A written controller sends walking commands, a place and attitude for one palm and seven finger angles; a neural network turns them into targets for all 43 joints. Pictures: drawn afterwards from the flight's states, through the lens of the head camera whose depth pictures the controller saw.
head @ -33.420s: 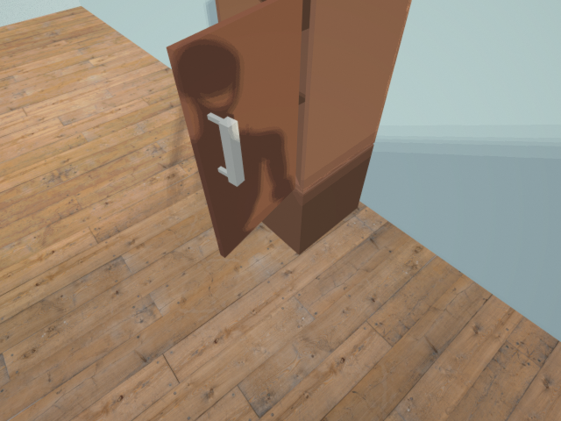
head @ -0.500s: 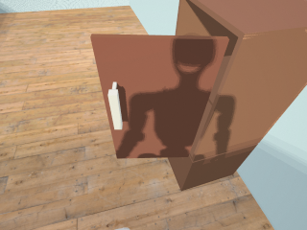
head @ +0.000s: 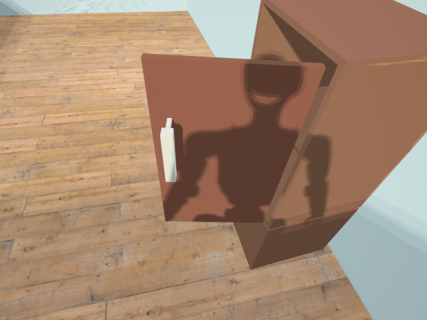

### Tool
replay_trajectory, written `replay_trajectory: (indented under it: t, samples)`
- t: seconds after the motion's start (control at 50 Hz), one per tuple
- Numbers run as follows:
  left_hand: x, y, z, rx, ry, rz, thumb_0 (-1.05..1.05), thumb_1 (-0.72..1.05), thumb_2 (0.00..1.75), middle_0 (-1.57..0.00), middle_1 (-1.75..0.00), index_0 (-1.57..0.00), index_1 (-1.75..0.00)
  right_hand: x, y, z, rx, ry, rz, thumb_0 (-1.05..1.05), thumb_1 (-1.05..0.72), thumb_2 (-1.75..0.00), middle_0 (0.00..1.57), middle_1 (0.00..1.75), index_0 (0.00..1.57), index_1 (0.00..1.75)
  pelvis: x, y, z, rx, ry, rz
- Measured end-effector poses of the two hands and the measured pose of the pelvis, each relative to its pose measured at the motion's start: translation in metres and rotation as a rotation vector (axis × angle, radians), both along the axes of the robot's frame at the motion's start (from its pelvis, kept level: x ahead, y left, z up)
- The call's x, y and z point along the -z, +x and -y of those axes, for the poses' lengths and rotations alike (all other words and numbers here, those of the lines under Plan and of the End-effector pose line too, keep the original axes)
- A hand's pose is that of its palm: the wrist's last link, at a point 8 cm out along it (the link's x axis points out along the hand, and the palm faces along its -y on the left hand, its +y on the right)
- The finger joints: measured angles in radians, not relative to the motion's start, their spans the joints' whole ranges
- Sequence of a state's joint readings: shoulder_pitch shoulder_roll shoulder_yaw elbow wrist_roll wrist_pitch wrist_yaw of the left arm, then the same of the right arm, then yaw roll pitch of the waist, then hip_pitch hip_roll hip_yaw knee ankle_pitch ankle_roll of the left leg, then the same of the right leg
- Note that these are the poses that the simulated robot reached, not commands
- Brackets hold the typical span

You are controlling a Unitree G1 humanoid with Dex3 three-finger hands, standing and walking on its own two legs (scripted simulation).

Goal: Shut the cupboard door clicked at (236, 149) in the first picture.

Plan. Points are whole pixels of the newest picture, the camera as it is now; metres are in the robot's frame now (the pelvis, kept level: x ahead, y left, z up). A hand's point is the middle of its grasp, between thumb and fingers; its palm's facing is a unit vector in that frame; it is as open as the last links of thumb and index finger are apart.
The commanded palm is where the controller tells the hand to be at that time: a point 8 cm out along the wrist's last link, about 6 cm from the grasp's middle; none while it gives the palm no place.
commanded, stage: look again from close up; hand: left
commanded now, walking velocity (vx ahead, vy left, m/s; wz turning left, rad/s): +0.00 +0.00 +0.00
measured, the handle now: (170, 150) +0.47 +0.14 +0.04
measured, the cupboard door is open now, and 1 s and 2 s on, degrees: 75 75 75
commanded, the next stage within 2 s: shuffle to correct the standing spot in 0.32 s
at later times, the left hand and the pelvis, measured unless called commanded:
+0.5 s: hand out of the picture +0.05 +0.24 -0.17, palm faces -0.03 -0.96 -0.28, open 7.4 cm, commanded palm none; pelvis +0.03 +0.01 +0.01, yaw +0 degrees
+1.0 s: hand out of the picture -0.02 +0.12 -0.19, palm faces +0.07 -0.99 -0.15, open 7.4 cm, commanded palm none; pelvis +0.02 -0.04 -0.01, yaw +2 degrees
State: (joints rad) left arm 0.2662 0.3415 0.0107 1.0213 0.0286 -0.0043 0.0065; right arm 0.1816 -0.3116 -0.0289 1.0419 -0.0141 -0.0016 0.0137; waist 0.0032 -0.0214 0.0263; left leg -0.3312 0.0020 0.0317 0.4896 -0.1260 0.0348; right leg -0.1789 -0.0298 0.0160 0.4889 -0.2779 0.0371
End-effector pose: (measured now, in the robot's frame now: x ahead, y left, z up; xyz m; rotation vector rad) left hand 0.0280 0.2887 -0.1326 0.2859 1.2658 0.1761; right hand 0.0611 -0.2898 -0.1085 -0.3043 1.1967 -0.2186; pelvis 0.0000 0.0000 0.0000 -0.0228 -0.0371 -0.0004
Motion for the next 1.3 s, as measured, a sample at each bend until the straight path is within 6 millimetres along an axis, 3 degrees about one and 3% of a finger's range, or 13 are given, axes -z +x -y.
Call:
replay_trajectory:
  t: [0.24,0.54,0.64,0.74,0.96,1.06,1.16,1.3]
  samples:
    - [0.001,-0.005,0.000,-0.021,-0.014,-0.069,0.01,0.91,0.90,-0.20,-0.30,-0.20,-0.30,0.000,0.035,-0.017,-0.031,0.027,0.002,0.01,-0.90,-0.90,0.20,0.30,0.21,0.30,-0.004,0.014,-0.005,-0.001,0.007,-0.011]
    - [0.002,0.026,0.010,-0.017,-0.030,-0.045,0.01,0.91,0.90,-0.20,-0.30,-0.20,-0.30,0.001,0.052,-0.029,-0.022,0.049,-0.009,0.00,-0.91,-0.90,0.20,0.30,0.21,0.30,-0.007,0.031,-0.006,-0.006,0.016,-0.011]
    - [0.007,0.024,0.028,-0.021,-0.061,-0.066,0.01,0.91,0.90,-0.20,-0.30,-0.20,-0.30,0.008,0.043,-0.040,-0.002,0.082,-0.031,0.00,-0.91,-0.90,0.20,0.30,0.21,0.30,-0.007,0.034,-0.001,-0.003,0.020,-0.013]
    - [0.012,0.008,0.053,-0.030,-0.094,-0.108,0.01,0.91,0.90,-0.20,-0.30,-0.20,-0.30,0.018,0.023,-0.042,0.035,0.114,-0.069,0.00,-0.91,-0.90,0.20,0.30,0.21,0.30,-0.004,0.030,0.011,0.001,0.023,-0.021]
    - [0.020,-0.046,0.109,-0.126,-0.146,-0.183,0.01,0.91,0.90,-0.20,-0.30,-0.20,-0.30,0.029,-0.028,-0.009,0.085,0.090,-0.191,0.00,-0.91,-0.90,0.20,0.30,0.21,0.30,0.003,0.022,0.043,-0.037,-0.014,-0.027]
    - [0.031,-0.052,0.125,-0.148,-0.191,-0.183,0.01,0.91,0.90,-0.20,-0.30,-0.20,-0.30,0.027,-0.035,-0.010,0.076,0.076,-0.193,0.00,-0.91,-0.90,0.20,0.29,0.20,0.30,0.006,0.021,0.044,-0.041,-0.006,-0.007]
    - [0.024,-0.048,0.136,-0.146,-0.211,-0.143,0.01,0.91,0.90,-0.20,-0.30,-0.20,-0.30,0.023,-0.032,-0.024,0.044,0.117,-0.182,0.01,-0.92,-0.90,0.20,0.29,0.20,0.30,-0.004,0.017,0.044,-0.045,0.002,-0.001]
    - [0.016,-0.046,0.131,-0.109,-0.182,-0.109,0.01,0.91,0.90,-0.20,-0.30,-0.20,-0.30,0.025,-0.029,-0.025,0.022,0.134,-0.134,0.02,-0.95,-0.90,0.20,0.30,0.20,0.30,-0.005,0.008,0.038,-0.041,-0.007,-0.006]
